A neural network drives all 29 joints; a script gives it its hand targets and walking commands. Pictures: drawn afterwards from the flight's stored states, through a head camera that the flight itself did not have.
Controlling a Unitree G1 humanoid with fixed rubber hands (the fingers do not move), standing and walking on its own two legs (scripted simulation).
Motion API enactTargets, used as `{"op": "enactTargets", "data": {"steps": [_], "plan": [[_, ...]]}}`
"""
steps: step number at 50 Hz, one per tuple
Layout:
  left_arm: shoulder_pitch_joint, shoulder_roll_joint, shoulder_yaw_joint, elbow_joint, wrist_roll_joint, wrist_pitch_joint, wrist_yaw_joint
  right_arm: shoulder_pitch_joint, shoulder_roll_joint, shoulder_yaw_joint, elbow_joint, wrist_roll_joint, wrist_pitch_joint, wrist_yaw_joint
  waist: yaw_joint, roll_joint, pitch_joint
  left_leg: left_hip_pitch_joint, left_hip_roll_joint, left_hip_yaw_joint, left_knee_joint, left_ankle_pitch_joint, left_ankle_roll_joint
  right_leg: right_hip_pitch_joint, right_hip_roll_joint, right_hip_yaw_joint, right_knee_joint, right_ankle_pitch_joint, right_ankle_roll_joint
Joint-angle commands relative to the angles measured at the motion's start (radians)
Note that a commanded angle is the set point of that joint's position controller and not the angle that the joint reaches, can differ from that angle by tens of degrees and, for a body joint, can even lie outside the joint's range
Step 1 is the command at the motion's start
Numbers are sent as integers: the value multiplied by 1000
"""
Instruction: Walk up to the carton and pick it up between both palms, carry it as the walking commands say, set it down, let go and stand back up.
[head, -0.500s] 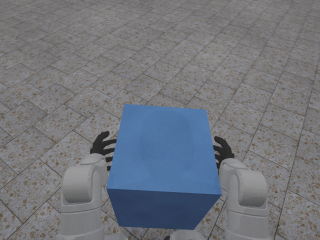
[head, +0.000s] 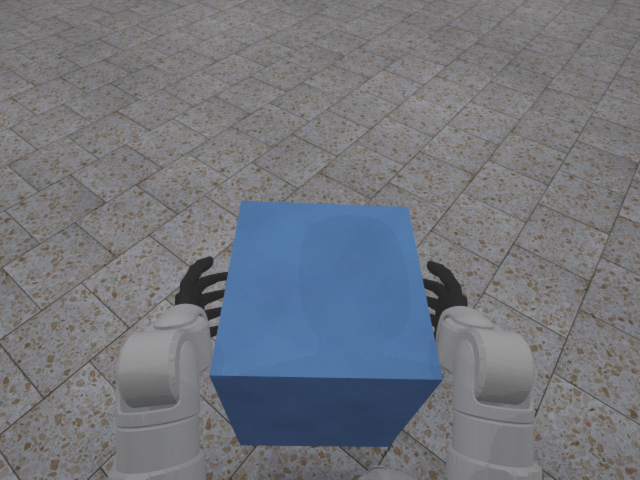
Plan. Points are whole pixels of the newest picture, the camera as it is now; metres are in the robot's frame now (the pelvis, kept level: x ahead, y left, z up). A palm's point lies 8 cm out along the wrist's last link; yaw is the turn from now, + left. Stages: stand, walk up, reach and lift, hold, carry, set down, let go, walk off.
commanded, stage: carry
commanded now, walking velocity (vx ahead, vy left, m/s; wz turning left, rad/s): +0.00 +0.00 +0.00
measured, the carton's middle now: (319, 332) +0.29 +0.00 +0.02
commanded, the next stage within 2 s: none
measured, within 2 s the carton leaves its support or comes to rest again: neither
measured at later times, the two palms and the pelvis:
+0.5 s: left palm (203, 379) +0.20 +0.11 +0.09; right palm (507, 400) +0.18 -0.18 +0.10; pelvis -0.07 -0.01 +0.01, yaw -6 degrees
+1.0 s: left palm out of the picture +0.11 +0.12 +0.06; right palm out of the picture +0.06 -0.16 +0.06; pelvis -0.17 +0.01 -0.01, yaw -6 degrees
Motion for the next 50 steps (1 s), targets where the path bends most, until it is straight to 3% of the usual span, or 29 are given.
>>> {"op": "enactTargets", "data": {"steps": [1, 3, 4, 5, 9, 11, 13, 18, 22, 24, 27, 28, 31, 32, 33, 34, 35, 36, 37, 39, 40, 41, 42, 43, 44, 45, 47, 48, 50], "plan": [[-636, -933, -681, -215, -418, -22, -305, -713, 956, 804, -198, 463, -48, 252, -3, -202, -525, 163, -34, 35, -214, 146, 21, 339, -216, 212, -222, 198, -70], [-607, -919, -666, -194, -386, -21, -293, -713, 955, 803, -188, 474, -43, 261, 0, -91, -539, 288, 54, -64, -375, 190, 51, 279, -180, 190, -168, 145, -26], [-614, -907, -675, -216, -390, -21, -295, -688, 936, 798, -178, 470, -53, 267, 8, 71, -512, 224, 125, -203, -365, 127, 82, 241, -124, 149, -185, 7, 18], [-645, -924, -692, -235, -405, -20, -299, -682, 939, 790, -175, 467, -61, 269, 11, 136, -465, 111, 104, -184, -366, -4, 86, 294, -112, 145, -230, -122, 13], [-642, -937, -692, -237, -400, -18, -295, -711, 959, 820, -217, 488, -48, 276, -2, -58, -468, 152, 16, -43, -245, 64, 38, 281, -178, 238, -364, -244, -33], [-632, -929, -683, -220, -396, -13, -300, -720, 951, 820, -206, 485, -42, 273, -2, -99, -463, 177, -5, -14, -211, 56, 44, 248, -206, 259, -415, -343, -40], [-615, -925, -684, -201, -400, -7, -307, -699, 933, 815, -186, 472, -39, 270, 1, -104, -442, 192, -30, 12, -180, 39, 54, 210, -211, 260, -463, -414, -34], [-620, -919, -673, -143, -404, 2, -325, -679, 929, 790, -121, 439, -33, 263, -2, -201, -428, 231, -76, 73, -156, 36, 74, 171, -186, 178, -525, -470, 14], [-665, -924, -681, -130, -411, 1, -332, -687, 934, 764, -92, 424, -41, 261, -9, -177, -412, 258, -96, 101, -216, 39, 91, 162, -144, 71, -530, -450, 79], [-694, -932, -698, -143, -420, -1, -330, -694, 939, 754, -99, 423, -50, 260, -10, -72, -394, 192, -58, 37, -306, 17, 99, 204, -115, 11, -445, -407, 90], [-675, -960, -718, -160, -427, -9, -319, -676, 929, 738, -114, 431, -52, 265, 7, 235, -409, -14, 108, -246, -529, -132, 126, 341, -20, -28, -37, -175, 48], [-668, -960, -720, -158, -415, -15, -313, -668, 936, 735, -101, 434, -52, 269, 12, 265, -410, -32, 135, -275, -544, -125, 131, 349, -8, 1, 58, -96, 41], [-613, -940, -705, -125, -394, -14, -306, -648, 923, 746, -87, 441, -40, 283, 23, 164, -393, -114, 79, -153, -424, -149, 97, 383, -8, 31, 17, -121, 21], [-622, -925, -695, -123, -394, -11, -311, -648, 914, 746, -81, 434, -41, 281, 27, 123, -393, -212, 65, -154, -385, -175, 85, 448, -26, 62, 1, -171, 1], [-639, -917, -685, -111, -392, -10, -316, -666, 901, 750, -84, 428, -38, 281, 28, 58, -360, -300, 31, -119, -326, -231, 69, 440, -64, 125, -65, -331, -18], [-630, -919, -675, -91, -386, -10, -318, -692, 892, 764, -103, 426, -34, 280, 26, -123, -308, -265, -55, -14, -111, -213, 59, 283, -154, 251, -263, -548, -45], [-640, -918, -650, -57, -381, -11, -323, -722, 876, 751, -90, 428, -33, 277, 13, -343, -319, -46, -135, 64, 275, -93, 43, 28, -303, 432, -558, -736, -75], [-675, -900, -641, -59, -379, -18, -326, -759, 887, 749, -84, 439, -43, 274, -6, -341, -331, 109, -114, 51, 404, -35, 51, -90, -354, 423, -657, -784, -75], [-684, -899, -655, -70, -396, -13, -328, -769, 893, 759, -96, 446, -52, 267, -16, -300, -369, 186, -101, 62, 415, -2, 63, -114, -307, 297, -648, -701, -33], [-742, -915, -675, -102, -420, -14, -335, -749, 921, 765, -80, 439, -62, 260, -45, -323, -422, 369, -112, 130, 236, -15, 101, -154, -197, 48, -628, -553, 115], [-741, -940, -685, -103, -423, -13, -331, -753, 924, 761, -93, 443, -67, 258, -50, -237, -453, 387, -92, 92, 33, -63, 118, -74, -154, -2, -500, -519, 140], [-766, -950, -697, -124, -423, -17, -327, -763, 938, 753, -92, 447, -73, 257, -53, -96, -442, 281, -60, 0, -202, -151, 150, 51, -90, -57, -258, -417, 126], [-795, -959, -705, -149, -424, -26, -323, -795, 958, 747, -122, 448, -80, 256, -41, 211, -348, 56, 96, -305, -504, -301, 182, 135, -21, -64, 95, -327, 67], [-758, -996, -717, -162, -418, -33, -316, -774, 961, 739, -169, 435, -76, 259, -5, 276, -261, -54, 284, -660, -662, -446, 200, 20, -10, 34, 303, -160, 57], [-744, -1004, -735, -195, -438, -38, -313, -749, 961, 770, -196, 474, -83, 263, -5, 286, -235, -49, 347, -726, -728, -555, 259, -117, 33, 134, 344, -205, 49], [-730, -988, -719, -188, -428, -30, -303, -734, 949, 759, -167, 480, -71, 271, 3, 251, -270, -64, 299, -600, -675, -464, 273, -72, 19, 170, 498, -163, 56], [-687, -950, -709, -186, -410, -27, -292, -724, 945, 752, -183, 481, -64, 277, 12, 123, -370, 102, 167, -358, -518, -31, 192, -20, 28, 107, 454, -101, 56], [-707, -943, -728, -216, -422, -30, -290, -736, 938, 770, -216, 490, -70, 278, 5, 101, -380, 170, 139, -309, -448, 119, 186, -35, 25, 92, 357, -134, 52], [-754, -932, -731, -249, -440, -30, -285, -791, 921, 781, -260, 494, -74, 267, -2, 147, -421, 267, 165, -313, -358, 395, 204, 8, 42, 78, 148, -251, 37]]}}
